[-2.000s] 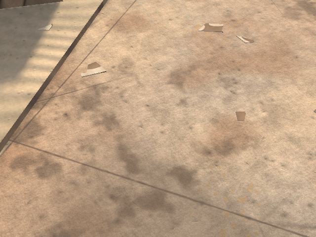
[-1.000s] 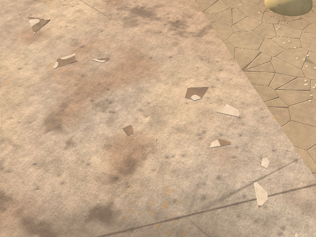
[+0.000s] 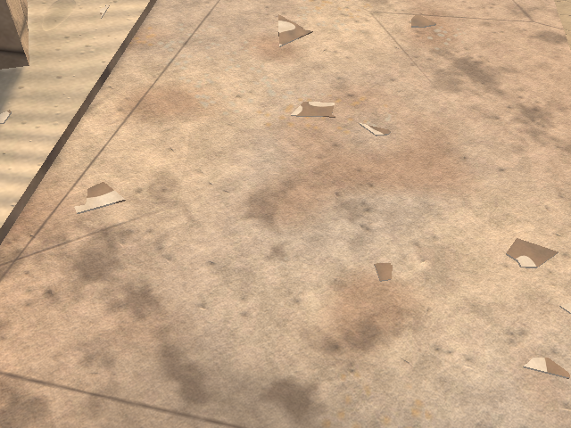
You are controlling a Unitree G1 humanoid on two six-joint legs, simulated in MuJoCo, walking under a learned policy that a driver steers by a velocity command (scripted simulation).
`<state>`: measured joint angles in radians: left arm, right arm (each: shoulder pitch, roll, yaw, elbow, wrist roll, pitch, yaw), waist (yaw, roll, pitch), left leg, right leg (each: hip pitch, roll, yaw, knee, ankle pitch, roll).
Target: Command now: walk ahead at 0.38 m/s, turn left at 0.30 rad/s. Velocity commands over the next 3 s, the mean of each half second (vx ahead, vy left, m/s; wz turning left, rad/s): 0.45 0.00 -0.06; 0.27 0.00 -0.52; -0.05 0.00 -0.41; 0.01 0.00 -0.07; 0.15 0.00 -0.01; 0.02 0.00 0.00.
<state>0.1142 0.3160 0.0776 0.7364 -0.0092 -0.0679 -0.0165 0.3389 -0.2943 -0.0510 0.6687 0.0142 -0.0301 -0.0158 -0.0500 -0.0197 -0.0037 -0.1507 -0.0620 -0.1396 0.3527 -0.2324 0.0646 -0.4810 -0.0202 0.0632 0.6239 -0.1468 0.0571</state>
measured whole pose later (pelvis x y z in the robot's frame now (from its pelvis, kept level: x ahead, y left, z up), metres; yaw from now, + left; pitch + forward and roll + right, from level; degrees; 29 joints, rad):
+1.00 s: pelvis +0.44 -0.03 -0.02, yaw -21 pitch +1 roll +3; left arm 0.14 0.31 0.06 0.60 -0.01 0.00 -0.05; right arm 0.20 -0.31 -0.08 0.77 0.03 -0.04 -0.02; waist -0.05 -0.02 0.09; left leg -0.11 0.01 0.20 0.48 -0.37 0.00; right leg -0.49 -0.02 -0.01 0.57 -0.06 -0.02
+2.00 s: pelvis +0.46 +0.02 -0.02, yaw -34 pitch -2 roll +0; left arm 0.26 0.25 0.05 0.83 0.00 0.03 0.05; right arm 0.18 -0.26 -0.03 0.87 0.00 0.00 -0.01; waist -0.01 0.00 0.01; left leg -0.23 -0.01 0.00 0.57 -0.35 0.02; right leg -0.18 -0.01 0.09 0.55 -0.37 0.02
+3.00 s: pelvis +0.52 -0.04 -0.01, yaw -34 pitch -2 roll +0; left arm 0.09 0.24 0.04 1.05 -0.01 0.01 0.02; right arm 0.24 -0.24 -0.01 1.06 -0.01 0.01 -0.04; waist 0.00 0.01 0.05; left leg -0.05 0.02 -0.01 0.44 -0.36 -0.02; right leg -0.25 0.03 0.00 0.51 -0.23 -0.03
